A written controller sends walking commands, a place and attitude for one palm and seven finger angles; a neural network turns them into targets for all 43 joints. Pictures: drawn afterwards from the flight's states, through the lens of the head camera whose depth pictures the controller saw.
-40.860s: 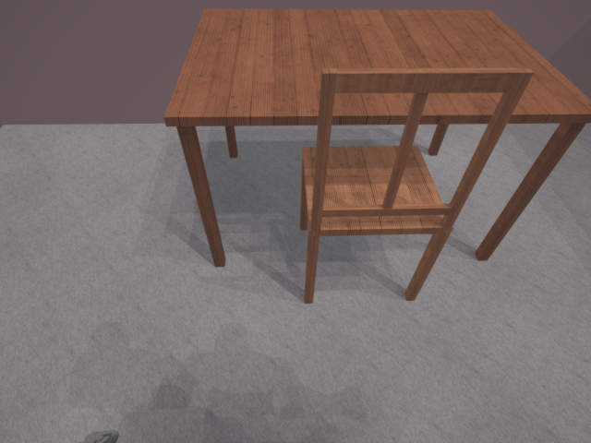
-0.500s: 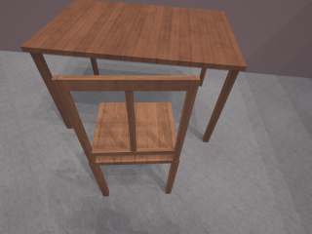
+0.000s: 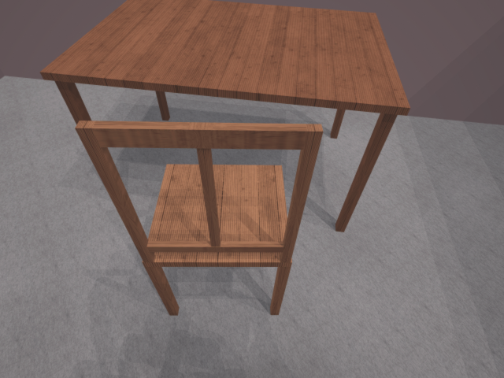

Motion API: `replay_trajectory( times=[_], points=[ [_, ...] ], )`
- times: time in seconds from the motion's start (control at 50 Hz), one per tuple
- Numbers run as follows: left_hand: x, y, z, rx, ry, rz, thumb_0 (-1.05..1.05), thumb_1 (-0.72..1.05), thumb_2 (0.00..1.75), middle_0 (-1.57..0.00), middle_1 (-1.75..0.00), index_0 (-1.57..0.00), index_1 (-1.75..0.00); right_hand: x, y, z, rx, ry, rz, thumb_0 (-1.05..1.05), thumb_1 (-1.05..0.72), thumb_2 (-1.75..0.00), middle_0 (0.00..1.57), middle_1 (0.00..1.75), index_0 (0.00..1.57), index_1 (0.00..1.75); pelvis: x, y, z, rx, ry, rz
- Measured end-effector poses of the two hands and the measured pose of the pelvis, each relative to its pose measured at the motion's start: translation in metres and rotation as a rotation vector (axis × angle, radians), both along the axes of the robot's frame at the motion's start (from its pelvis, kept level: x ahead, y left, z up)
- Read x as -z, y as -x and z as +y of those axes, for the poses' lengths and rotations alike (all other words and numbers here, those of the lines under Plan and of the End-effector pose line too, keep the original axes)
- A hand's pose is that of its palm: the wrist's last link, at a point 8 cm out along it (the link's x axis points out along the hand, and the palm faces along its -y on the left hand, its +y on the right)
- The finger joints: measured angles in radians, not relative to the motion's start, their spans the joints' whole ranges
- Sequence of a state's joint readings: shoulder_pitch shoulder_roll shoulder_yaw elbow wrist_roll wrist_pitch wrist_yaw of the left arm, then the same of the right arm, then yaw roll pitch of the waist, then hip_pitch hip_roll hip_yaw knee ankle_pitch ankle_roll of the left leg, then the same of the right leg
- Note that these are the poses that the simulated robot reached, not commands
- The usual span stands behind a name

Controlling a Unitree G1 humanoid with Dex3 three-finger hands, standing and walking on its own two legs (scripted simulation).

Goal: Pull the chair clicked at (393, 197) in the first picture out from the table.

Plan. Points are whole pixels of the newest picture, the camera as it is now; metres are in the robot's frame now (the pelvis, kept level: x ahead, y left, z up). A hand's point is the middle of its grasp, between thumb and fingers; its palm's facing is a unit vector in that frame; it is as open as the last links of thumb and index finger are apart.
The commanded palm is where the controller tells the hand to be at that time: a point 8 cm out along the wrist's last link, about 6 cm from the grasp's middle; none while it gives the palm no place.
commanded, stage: shuffle to correct the standing spot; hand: left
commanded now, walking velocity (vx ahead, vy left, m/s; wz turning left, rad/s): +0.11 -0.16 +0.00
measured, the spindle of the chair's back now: (210, 203) +0.48 +0.12 -0.07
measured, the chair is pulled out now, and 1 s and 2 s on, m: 0.29 0.29 0.29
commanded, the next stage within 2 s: come to a stop and stand still in 0.30 s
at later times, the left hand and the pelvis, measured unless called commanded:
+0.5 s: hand out of the picture +0.08 +0.10 -0.18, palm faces +0.08 -0.97 -0.22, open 7.3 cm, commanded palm none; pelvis +0.07 -0.09 -0.02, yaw +3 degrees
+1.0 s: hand out of the picture +0.07 +0.08 -0.17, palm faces +0.12 -0.96 -0.24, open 7.3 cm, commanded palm none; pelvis +0.06 -0.11 +0.00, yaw +3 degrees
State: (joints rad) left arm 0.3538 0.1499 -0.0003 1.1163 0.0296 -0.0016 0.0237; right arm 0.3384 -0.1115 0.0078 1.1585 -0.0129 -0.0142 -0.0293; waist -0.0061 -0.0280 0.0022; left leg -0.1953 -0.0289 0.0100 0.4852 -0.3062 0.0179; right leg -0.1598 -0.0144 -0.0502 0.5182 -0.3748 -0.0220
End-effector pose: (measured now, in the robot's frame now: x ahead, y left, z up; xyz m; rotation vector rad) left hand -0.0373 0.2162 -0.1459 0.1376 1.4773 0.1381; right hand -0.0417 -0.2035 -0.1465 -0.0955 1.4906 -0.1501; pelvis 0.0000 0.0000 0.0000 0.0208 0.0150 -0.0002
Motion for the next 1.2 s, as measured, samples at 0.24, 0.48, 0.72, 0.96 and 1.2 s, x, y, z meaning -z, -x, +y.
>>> replay_trajectory(
  times=[0.24, 0.48, 0.72, 0.96, 1.2],
  points=[
    [0.018, 0.011, -0.043, -0.068, 0.058, 0.103, 0.00, 0.90, 0.90, -0.20, -0.29, -0.20, -0.30, 0.004, -0.080, -0.040, -0.059, 0.077, -0.109, 0.00, -0.91, -0.90, 0.20, 0.30, 0.20, 0.30, 0.013, -0.033, -0.025, -0.011, 0.008, -0.020],
    [0.003, -0.104, -0.066, -0.047, -0.034, -0.138, 0.01, 0.92, 0.90, -0.20, -0.29, -0.20, -0.30, 0.009, -0.105, -0.101, -0.081, 0.032, -0.067, 0.00, -0.90, -0.90, 0.20, 0.30, 0.20, 0.30, 0.010, -0.066, -0.085, -0.047, 0.021, -0.020],
    [-0.005, -0.132, -0.099, -0.064, -0.062, -0.185, 0.00, 0.93, 0.90, -0.20, -0.30, -0.21, -0.30, -0.003, -0.172, -0.144, -0.115, 0.057, -0.164, 0.00, -0.91, -0.90, 0.20, 0.30, 0.19, 0.30, 0.002, -0.077, -0.115, -0.072, -0.001, -0.031],
    [-0.005, -0.107, -0.087, -0.085, -0.074, -0.148, 0.00, 0.91, 0.90, -0.20, -0.29, -0.20, -0.30, -0.009, -0.175, -0.128, -0.148, 0.037, -0.237, 0.00, -0.93, -0.90, 0.20, 0.30, 0.20, 0.30, 0.001, -0.060, -0.110, -0.062, -0.007, -0.029],
    [-0.011, -0.059, -0.140, -0.052, -0.033, -0.061, 0.00, 0.90, 0.90, -0.20, -0.29, -0.20, -0.30, 0.000, -0.137, -0.153, -0.087, 0.009, -0.180, 0.00, -0.94, -0.90, 0.20, 0.30, 0.20, 0.30, -0.003, -0.050, -0.133, -0.045, -0.002, -0.031]
  ],
)
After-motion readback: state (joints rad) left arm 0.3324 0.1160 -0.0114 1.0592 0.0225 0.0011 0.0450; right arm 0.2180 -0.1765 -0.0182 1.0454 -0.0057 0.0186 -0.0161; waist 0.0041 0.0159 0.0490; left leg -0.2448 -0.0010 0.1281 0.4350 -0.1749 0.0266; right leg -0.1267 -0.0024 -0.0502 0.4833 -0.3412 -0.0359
